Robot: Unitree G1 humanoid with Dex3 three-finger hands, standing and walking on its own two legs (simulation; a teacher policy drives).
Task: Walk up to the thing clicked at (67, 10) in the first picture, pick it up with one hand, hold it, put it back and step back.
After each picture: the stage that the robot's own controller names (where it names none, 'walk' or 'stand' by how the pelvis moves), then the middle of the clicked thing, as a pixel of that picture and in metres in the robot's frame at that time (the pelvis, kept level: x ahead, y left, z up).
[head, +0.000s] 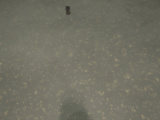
stand; (67, 10) +2.17 +0.22 -0.72
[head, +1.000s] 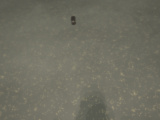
walk; (73, 20) +2.03 +0.29 -0.72
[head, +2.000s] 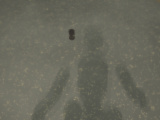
walk; (71, 34) +1.40 +0.22 -0.71
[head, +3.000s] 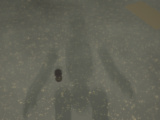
walk; (58, 75) +0.89 +0.21 -0.70
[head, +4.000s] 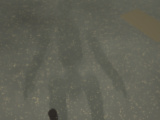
walk; (53, 115) +0.52 +0.21 -0.71
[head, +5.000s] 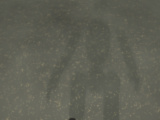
stand; out of the picture +0.44 +0.12 -0.71
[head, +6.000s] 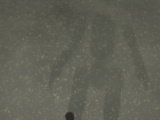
stand; (69, 119) +0.44 +0.12 -0.70
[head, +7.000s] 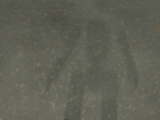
stand; out of the picture +0.43 +0.13 -0.72
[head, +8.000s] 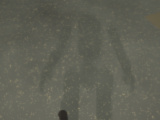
stand; (63, 116) +0.47 +0.15 -0.71
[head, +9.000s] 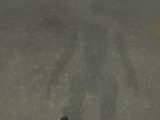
stand; out of the picture +0.48 +0.16 -0.73
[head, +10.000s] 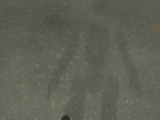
stand; out of the picture +0.49 +0.16 -0.73
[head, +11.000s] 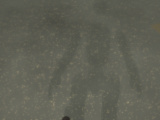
stand; out of the picture +0.48 +0.16 -0.73
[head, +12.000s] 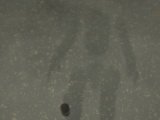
go down; (65, 110) +0.50 +0.15 -0.71
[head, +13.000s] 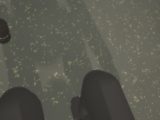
go down; (0, 31) +0.58 +0.20 -0.30
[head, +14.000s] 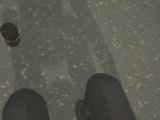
close in; (11, 35) +0.57 +0.19 -0.32
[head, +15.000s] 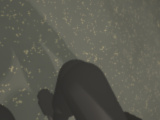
close in; out of the picture +0.55 +0.26 -0.25
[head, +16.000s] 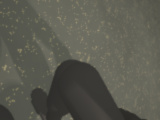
close; out of the picture +0.55 +0.26 -0.27
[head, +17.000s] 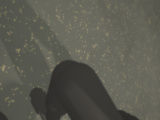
close; out of the picture +0.54 +0.25 -0.27
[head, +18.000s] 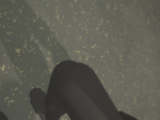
close; out of the picture +0.54 +0.25 -0.28
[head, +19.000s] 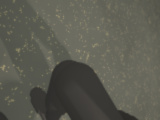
close; out of the picture +0.54 +0.25 -0.28
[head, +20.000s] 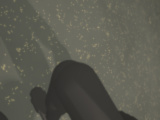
close; out of the picture +0.54 +0.26 -0.28
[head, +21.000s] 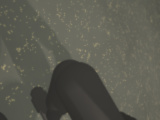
close; out of the picture +0.55 +0.26 -0.28
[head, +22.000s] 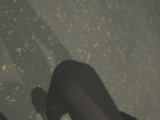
close; out of the picture +0.55 +0.26 -0.28
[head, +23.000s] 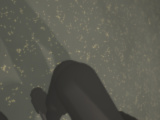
close; out of the picture +0.55 +0.26 -0.28
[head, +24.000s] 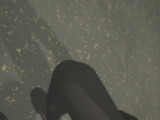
close; out of the picture +0.55 +0.26 -0.28
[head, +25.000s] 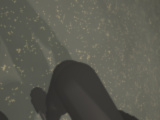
close; out of the picture +0.55 +0.26 -0.28
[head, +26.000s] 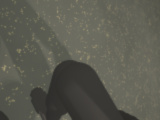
close; out of the picture +0.55 +0.26 -0.28
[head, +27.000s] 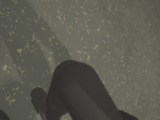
close; out of the picture +0.55 +0.26 -0.28
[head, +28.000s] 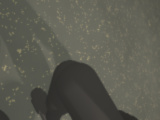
close; out of the picture +0.55 +0.26 -0.28
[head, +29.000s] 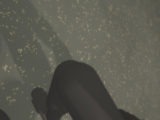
close; out of the picture +0.55 +0.26 -0.28
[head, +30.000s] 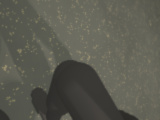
close; out of the picture +0.55 +0.26 -0.28
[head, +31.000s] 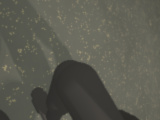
close; out of the picture +0.55 +0.26 -0.28
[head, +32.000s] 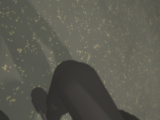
close; out of the picture +0.55 +0.26 -0.28
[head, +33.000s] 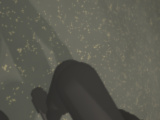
close; out of the picture +0.55 +0.26 -0.28
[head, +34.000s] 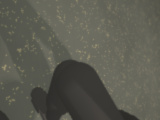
close; out of the picture +0.55 +0.26 -0.28
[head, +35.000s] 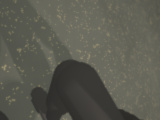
close; out of the picture +0.55 +0.26 -0.28
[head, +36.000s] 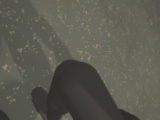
close; out of the picture +0.55 +0.26 -0.28
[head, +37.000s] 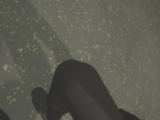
close; out of the picture +0.55 +0.26 -0.28
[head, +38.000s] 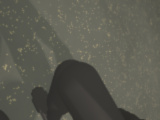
close; out of the picture +0.55 +0.26 -0.28
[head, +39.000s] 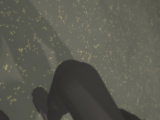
close; out of the picture +0.55 +0.26 -0.28
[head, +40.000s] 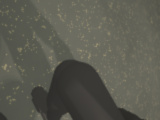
close; out of the picture +0.55 +0.26 -0.28
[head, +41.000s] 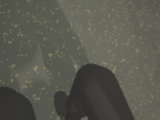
lift; out of the picture +0.56 +0.24 -0.28
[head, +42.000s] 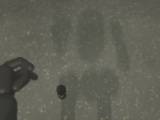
stand; (61, 92) +0.54 +0.13 -0.59
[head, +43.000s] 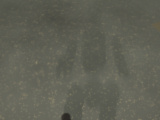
stand; out of the picture +0.50 +0.12 -0.66
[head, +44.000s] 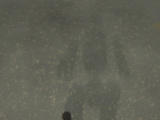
stand; (66, 118) +0.51 +0.12 -0.66
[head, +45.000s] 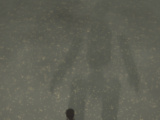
stand; (70, 115) +0.51 +0.11 -0.70
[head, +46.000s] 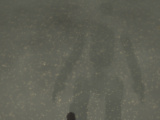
stand; (71, 119) +0.51 +0.13 -0.72
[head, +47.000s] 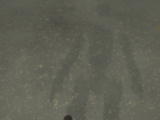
stand; out of the picture +0.50 +0.15 -0.73
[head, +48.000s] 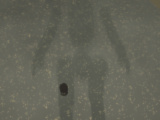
walk; (63, 89) +0.57 +0.12 -0.71
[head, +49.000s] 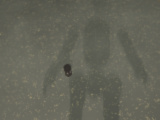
walk; (67, 70) +0.82 +0.20 -0.70
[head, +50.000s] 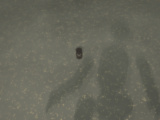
stand; (79, 53) +1.14 +0.08 -0.70
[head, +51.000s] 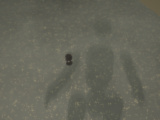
stand; (68, 59) +1.10 +0.16 -0.72
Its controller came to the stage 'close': yes
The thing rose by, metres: 0.01
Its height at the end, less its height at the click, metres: +0.00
